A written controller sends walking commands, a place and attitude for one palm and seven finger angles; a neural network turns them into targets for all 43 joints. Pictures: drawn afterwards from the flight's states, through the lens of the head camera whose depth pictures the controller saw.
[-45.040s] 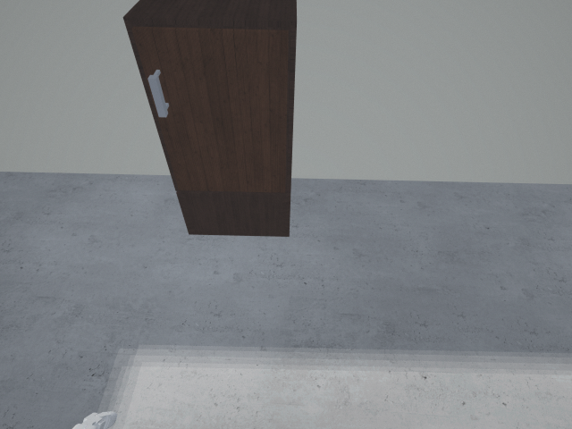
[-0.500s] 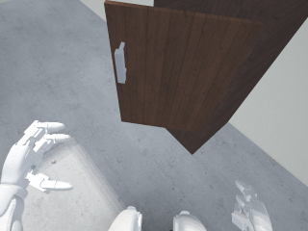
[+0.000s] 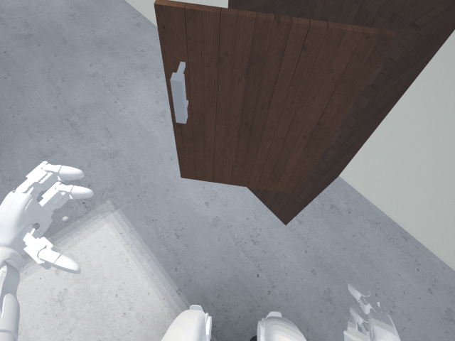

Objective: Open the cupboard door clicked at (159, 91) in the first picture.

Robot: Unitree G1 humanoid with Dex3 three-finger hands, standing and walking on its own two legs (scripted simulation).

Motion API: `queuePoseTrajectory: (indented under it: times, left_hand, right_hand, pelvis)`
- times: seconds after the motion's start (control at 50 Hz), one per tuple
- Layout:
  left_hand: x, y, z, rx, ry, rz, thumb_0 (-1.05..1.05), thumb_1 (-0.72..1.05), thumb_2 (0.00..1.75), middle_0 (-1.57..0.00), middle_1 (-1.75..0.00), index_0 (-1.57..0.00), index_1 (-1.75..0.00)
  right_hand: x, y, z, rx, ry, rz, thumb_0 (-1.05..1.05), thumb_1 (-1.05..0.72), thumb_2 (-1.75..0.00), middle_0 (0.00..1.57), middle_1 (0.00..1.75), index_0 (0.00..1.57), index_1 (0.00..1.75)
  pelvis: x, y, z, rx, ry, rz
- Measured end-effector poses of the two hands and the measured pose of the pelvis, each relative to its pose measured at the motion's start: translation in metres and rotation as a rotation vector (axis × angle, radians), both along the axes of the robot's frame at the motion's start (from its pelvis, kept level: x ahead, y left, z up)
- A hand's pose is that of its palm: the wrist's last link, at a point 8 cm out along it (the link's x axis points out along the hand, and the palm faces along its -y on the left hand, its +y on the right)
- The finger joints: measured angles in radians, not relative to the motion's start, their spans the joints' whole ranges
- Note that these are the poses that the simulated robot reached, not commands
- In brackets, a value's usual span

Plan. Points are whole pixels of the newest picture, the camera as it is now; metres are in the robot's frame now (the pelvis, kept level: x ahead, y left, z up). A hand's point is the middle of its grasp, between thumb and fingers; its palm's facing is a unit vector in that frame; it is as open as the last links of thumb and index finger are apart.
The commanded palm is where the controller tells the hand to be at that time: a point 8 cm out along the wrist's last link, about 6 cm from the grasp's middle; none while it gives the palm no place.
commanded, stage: raise the hand with hooked fingers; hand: left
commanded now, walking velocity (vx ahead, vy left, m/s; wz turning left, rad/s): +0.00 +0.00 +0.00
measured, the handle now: (181, 93) +0.59 +0.15 +0.03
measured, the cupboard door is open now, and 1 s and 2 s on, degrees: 41 41 41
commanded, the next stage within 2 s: move the hooked fingers beside the handle in 0.40 s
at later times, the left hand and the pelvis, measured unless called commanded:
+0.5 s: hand (82, 220) +0.28 +0.25 +0.05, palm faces -0.03 -1.00 -0.04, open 14.0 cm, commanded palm +0.26 +0.29 +0.05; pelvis +0.00 -0.03 +0.00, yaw +0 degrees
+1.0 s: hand (102, 179) +0.36 +0.24 +0.04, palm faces -0.06 -1.00 -0.02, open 14.0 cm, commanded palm +0.34 +0.29 +0.05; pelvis +0.00 -0.02 -0.01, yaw -1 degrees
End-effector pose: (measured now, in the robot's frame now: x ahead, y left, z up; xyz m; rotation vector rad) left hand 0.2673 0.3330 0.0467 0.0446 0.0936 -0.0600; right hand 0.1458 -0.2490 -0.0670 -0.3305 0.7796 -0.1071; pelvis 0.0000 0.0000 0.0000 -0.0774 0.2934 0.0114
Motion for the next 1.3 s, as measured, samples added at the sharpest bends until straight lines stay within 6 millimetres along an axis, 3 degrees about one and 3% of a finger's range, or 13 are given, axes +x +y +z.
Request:
queuePoseTrajectory:
  times: [0.2,0.6,0.88,1.08,1.3]
  left_hand:
    - [0.000,-0.015,0.001,0.000,-0.041,0.018,-0.01,-0.50,0.30,-0.30,-1.20,-0.30,-1.20]
    - [0.001,-0.032,-0.001,-0.010,-0.033,0.015,-0.01,-0.50,0.30,-0.30,-1.20,-0.30,-1.20]
    - [0.058,-0.036,-0.002,-0.028,-0.048,-0.018,-0.01,-0.50,0.30,-0.30,-1.20,-0.30,-1.20]
    - [0.086,-0.032,-0.004,-0.033,-0.053,0.004,-0.01,-0.50,0.30,-0.30,-1.20,-0.30,-1.20]
    - [0.121,-0.041,-0.008,-0.042,-0.055,-0.015,-0.01,-0.50,0.30,-0.30,-1.20,-0.30,-1.20]
  right_hand:
    - [-0.003,-0.016,0.001,-0.006,0.001,-0.010,0.01,-0.90,-0.90,0.20,0.30,0.20,0.30]
    - [0.011,-0.023,-0.005,0.022,-0.037,0.003,0.01,-0.90,-0.90,0.20,0.30,0.20,0.30]
    - [-0.017,-0.030,-0.016,-0.006,0.055,-0.061,0.01,-0.90,-0.90,0.20,0.30,0.20,0.30]
    - [-0.043,-0.028,-0.021,-0.013,0.157,-0.105,0.01,-0.90,-0.90,0.20,0.30,0.20,0.30]
    - [-0.060,-0.022,-0.025,-0.025,0.239,-0.139,0.01,-0.90,-0.90,0.20,0.30,0.20,0.30]
  pelvis:
    - [0.001,-0.011,0.000,0.009,0.004,-0.006]
    - [0.000,-0.027,-0.004,0.018,0.002,-0.003]
    - [-0.003,-0.024,-0.008,0.016,0.027,-0.016]
    - [0.001,-0.015,-0.007,0.013,0.048,-0.024]
    - [0.003,-0.006,-0.008,0.004,0.065,-0.025]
